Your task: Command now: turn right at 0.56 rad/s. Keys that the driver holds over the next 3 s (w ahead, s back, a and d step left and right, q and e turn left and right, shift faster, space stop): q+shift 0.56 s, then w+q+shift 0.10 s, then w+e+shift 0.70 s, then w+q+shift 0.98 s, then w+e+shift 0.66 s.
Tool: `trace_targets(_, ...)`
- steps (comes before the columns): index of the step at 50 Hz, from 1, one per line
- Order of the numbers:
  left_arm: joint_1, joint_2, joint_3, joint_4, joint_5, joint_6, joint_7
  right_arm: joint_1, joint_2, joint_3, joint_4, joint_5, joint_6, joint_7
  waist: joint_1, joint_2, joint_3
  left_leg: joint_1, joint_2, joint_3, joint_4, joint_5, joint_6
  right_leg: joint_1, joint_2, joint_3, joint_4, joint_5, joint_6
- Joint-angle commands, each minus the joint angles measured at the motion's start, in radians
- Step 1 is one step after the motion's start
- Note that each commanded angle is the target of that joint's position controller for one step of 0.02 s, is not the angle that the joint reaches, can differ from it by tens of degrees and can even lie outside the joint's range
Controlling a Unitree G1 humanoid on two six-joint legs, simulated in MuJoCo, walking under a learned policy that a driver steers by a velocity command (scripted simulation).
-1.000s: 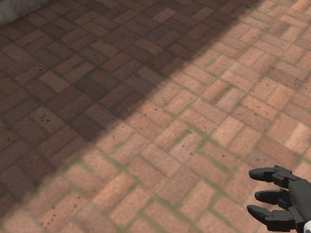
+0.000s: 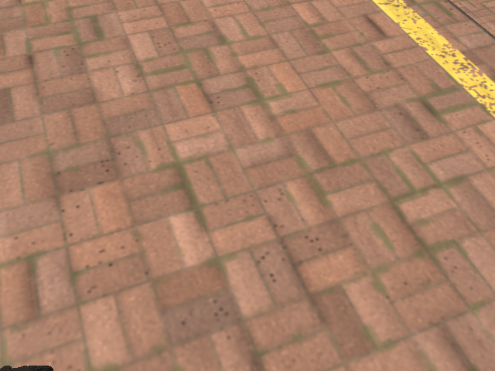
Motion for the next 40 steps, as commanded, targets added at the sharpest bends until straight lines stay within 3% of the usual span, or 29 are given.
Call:
trace_targets(1, 0.033, 0.042, 0.007, -0.047, 0.006, -0.011, 0.004, -0.061, -0.116, -0.012, -0.086, 0.008, -0.007, -0.014, 0.014, 0.110, -0.071, 0.091, 0.230, -0.233, -0.190, 0.118, 0.200, -0.047, -0.053, -0.046, 0.153, 0.009, 0.035)
trace_targets(3, -0.003, -0.002, -0.017, -0.055, 0.011, -0.022, 0.012, -0.010, -0.115, -0.007, -0.066, 0.006, -0.004, -0.001, -0.013, 0.141, -0.095, 0.154, 0.220, -0.222, -0.173, 0.152, 0.217, -0.014, -0.054, -0.033, 0.012, -0.031, 0.041)
trace_targets(5, 0.007, -0.058, -0.043, -0.039, 0.030, -0.028, 0.009, -0.043, -0.086, 0.009, -0.063, 0.013, -0.005, 0.018, 0.006, 0.191, -0.122, 0.124, 0.186, -0.188, -0.169, 0.105, 0.192, 0.148, -0.104, -0.071, -0.258, -0.068, 0.044)
trace_targets(6, -0.006, -0.060, -0.044, -0.034, 0.030, -0.031, 0.008, -0.029, -0.110, 0.001, -0.058, 0.022, -0.001, 0.027, -0.007, 0.242, -0.104, 0.103, 0.174, -0.196, -0.170, 0.095, 0.190, 0.205, -0.093, -0.114, -0.364, -0.099, 0.049)
trace_targets(7, -0.010, -0.029, -0.032, -0.025, 0.021, -0.033, 0.009, 0.003, -0.152, -0.013, -0.053, 0.030, 0.004, 0.031, -0.022, 0.268, -0.087, 0.104, 0.177, -0.228, -0.155, 0.106, 0.195, 0.230, -0.071, -0.136, -0.442, -0.073, 0.052)
trace_targets(8, 0.003, -0.001, -0.021, -0.010, 0.011, -0.034, 0.011, 0.026, -0.188, -0.024, -0.049, 0.039, 0.008, 0.032, -0.021, 0.268, -0.085, 0.114, 0.187, -0.262, -0.134, 0.136, 0.196, 0.260, -0.049, -0.142, -0.535, -0.004, 0.045)
trace_targets(10, 0.056, 0.020, -0.010, 0.019, 0.003, -0.038, 0.016, 0.045, -0.206, -0.032, -0.050, 0.064, 0.007, 0.030, 0.009, 0.249, -0.096, 0.086, 0.182, -0.321, -0.106, 0.197, 0.168, 0.385, -0.040, -0.124, -0.756, 0.153, -0.006)
trace_targets(11, 0.090, 0.050, -0.001, 0.026, 0.004, -0.038, 0.022, 0.049, -0.185, -0.027, -0.052, 0.068, 0.000, 0.028, 0.020, 0.217, -0.131, 0.011, 0.165, -0.321, -0.081, 0.161, 0.124, 0.505, -0.102, -0.085, -0.770, 0.209, -0.040)
trace_targets(12, 0.139, 0.092, 0.008, 0.028, 0.020, -0.031, 0.033, 0.036, -0.127, -0.013, -0.070, 0.057, -0.012, 0.032, 0.032, 0.089, -0.182, -0.119, 0.110, -0.250, 0.056, 0.020, 0.066, 0.639, -0.257, 0.012, -0.728, 0.386, -0.097)
trace_targets(13, 0.114, 0.157, 0.030, 0.060, 0.048, -0.021, 0.027, 0.002, -0.083, -0.005, -0.110, 0.064, -0.024, 0.034, 0.015, -0.239, -0.137, -0.292, -0.017, -0.034, 0.188, -0.228, 0.004, 0.566, -0.414, 0.155, -0.745, 0.500, -0.219)
trace_targets(14, 0.054, 0.088, 0.014, 0.020, 0.065, -0.031, 0.025, 0.013, -0.147, -0.025, -0.091, 0.052, -0.026, 0.031, 0.037, -0.199, -0.138, -0.308, 0.016, -0.016, 0.422, -0.403, -0.044, 0.538, -0.492, 0.187, -0.766, 0.629, -0.295)
trace_targets(15, 0.013, 0.032, -0.004, 0.006, 0.067, -0.041, 0.029, 0.029, -0.171, -0.045, -0.077, 0.056, -0.014, 0.030, 0.024, -0.147, -0.126, -0.329, 0.023, -0.026, 0.593, -0.406, -0.063, 0.514, -0.484, 0.143, -0.768, 0.703, -0.299)
trace_targets(16, -0.047, 0.010, -0.012, -0.004, 0.054, -0.050, 0.032, 0.077, -0.153, -0.049, -0.054, 0.056, 0.008, 0.023, -0.011, -0.109, -0.115, -0.328, 0.037, -0.029, 0.665, -0.368, -0.080, 0.496, -0.434, 0.061, -0.758, 0.693, -0.264)
trace_targets(17, -0.091, 0.002, -0.012, -0.001, 0.030, -0.059, 0.033, 0.096, -0.134, -0.046, -0.053, 0.051, 0.029, 0.020, -0.025, -0.109, -0.084, -0.363, 0.058, -0.030, 0.674, -0.301, -0.098, 0.496, -0.409, 0.005, -0.756, 0.673, -0.238)
trace_targets(20, -0.066, 0.013, -0.003, 0.024, 0.028, -0.059, 0.038, 0.037, -0.082, -0.027, -0.105, 0.050, 0.048, 0.033, 0.006, -0.108, -0.063, -0.357, 0.087, 0.022, 0.586, -0.190, -0.124, 0.492, -0.379, -0.097, -0.762, 0.635, -0.233)
trace_targets(23, -0.049, 0.053, 0.015, 0.038, 0.024, -0.051, 0.035, -0.005, -0.063, -0.012, -0.158, 0.049, 0.047, 0.063, 0.036, -0.114, -0.096, -0.248, 0.098, 0.066, 0.397, -0.172, -0.098, 0.494, -0.402, -0.151, -0.734, 0.615, -0.231)
trace_targets(26, -0.045, 0.088, 0.031, 0.052, -0.001, -0.060, 0.014, 0.025, -0.105, -0.029, -0.181, 0.050, 0.060, 0.077, 0.024, -0.122, -0.111, -0.139, 0.069, 0.121, 0.264, -0.157, -0.052, 0.479, -0.439, -0.180, -0.676, 0.617, -0.207)
trace_targets(28, -0.050, 0.068, 0.030, 0.066, -0.020, -0.071, 0.001, 0.100, -0.124, -0.049, -0.167, 0.050, 0.070, 0.069, -0.024, -0.083, -0.122, 0.021, 0.023, 0.144, 0.095, -0.033, -0.001, 0.410, -0.415, -0.252, -0.540, 0.550, -0.135)
trace_targets(29, 0.013, 0.036, 0.025, 0.090, -0.012, -0.077, -0.007, 0.196, -0.172, -0.075, -0.140, 0.053, 0.069, 0.049, -0.049, 0.034, -0.175, 0.218, 0.002, 0.084, 0.025, 0.023, 0.055, 0.288, -0.351, -0.312, -0.369, 0.343, -0.078)
trace_targets(30, -0.034, -0.053, -0.005, 0.024, 0.037, -0.083, -0.012, 0.304, -0.322, -0.114, -0.134, 0.070, 0.056, 0.031, -0.057, 0.373, -0.185, 0.442, 0.248, -0.349, -0.023, 0.077, 0.217, -0.079, -0.207, -0.351, -0.001, -0.231, 0.010)
trace_targets(31, -0.137, -0.036, -0.010, -0.028, 0.027, -0.105, -0.012, 0.346, -0.327, -0.099, -0.157, 0.041, 0.005, 0.054, -0.124, 0.350, -0.259, 0.469, 0.377, -0.787, -0.235, -0.484, 0.396, -0.314, -0.088, -0.097, 0.157, -0.266, 0.006)
trace_targets(32, -0.218, 0.030, 0.005, -0.040, -0.014, -0.127, -0.020, 0.330, -0.258, -0.077, -0.149, 0.037, -0.027, 0.061, -0.140, 0.236, -0.151, 0.426, 0.390, -0.772, -0.318, -0.761, 0.364, -0.384, -0.136, -0.036, 0.169, -0.187, -0.037)
trace_targets(33, -0.224, 0.053, 0.014, -0.039, -0.023, -0.145, -0.024, 0.280, -0.227, -0.061, -0.148, 0.043, -0.043, 0.056, -0.099, 0.198, -0.076, 0.348, 0.370, -0.736, -0.319, -0.756, 0.321, -0.375, -0.150, -0.036, 0.118, -0.112, -0.065)
trace_targets(34, -0.166, 0.057, 0.016, 0.000, -0.008, -0.151, -0.025, 0.214, -0.185, -0.042, -0.160, 0.050, -0.044, 0.044, -0.052, 0.155, -0.054, 0.289, 0.344, -0.624, -0.295, -0.657, 0.276, -0.330, -0.184, -0.050, 0.064, -0.041, -0.068)
trace_targets(35, -0.116, 0.050, 0.016, 0.028, 0.008, -0.155, -0.027, 0.161, -0.156, -0.027, -0.167, 0.041, -0.044, 0.031, -0.019, 0.170, -0.049, 0.228, 0.299, -0.511, -0.293, -0.554, 0.245, -0.260, -0.206, -0.066, -0.008, 0.057, -0.060)
trace_targets(36, -0.079, 0.040, 0.016, 0.056, 0.013, -0.156, -0.033, 0.140, -0.144, -0.018, -0.173, 0.024, -0.046, 0.022, -0.007, 0.190, -0.062, 0.203, 0.255, -0.423, -0.303, -0.484, 0.221, -0.205, -0.202, -0.098, -0.025, 0.151, -0.047)
trace_targets(37, -0.057, 0.027, 0.012, 0.078, 0.013, -0.153, -0.037, 0.140, -0.148, -0.016, -0.169, 0.015, -0.051, 0.017, -0.008, 0.189, -0.067, 0.202, 0.233, -0.357, -0.312, -0.424, 0.206, -0.196, -0.199, -0.122, -0.038, 0.235, -0.032)
trace_targets(39, -0.056, 0.006, -0.001, 0.095, 0.004, -0.139, -0.033, 0.180, -0.159, -0.013, -0.148, 0.014, -0.067, 0.015, -0.023, 0.173, -0.047, 0.206, 0.230, -0.280, -0.338, -0.367, 0.195, -0.229, -0.207, -0.133, -0.075, 0.344, -0.010)
trace_targets(40, -0.025, -0.032, -0.026, 0.128, 0.106, -0.085, -0.063, 0.241, -0.184, -0.018, -0.105, -0.010, -0.058, 0.043, -0.017, 0.164, -0.041, 0.178, 0.188, -0.205, -0.377, -0.361, 0.156, -0.198, -0.194, -0.189, -0.078, 0.326, -0.002)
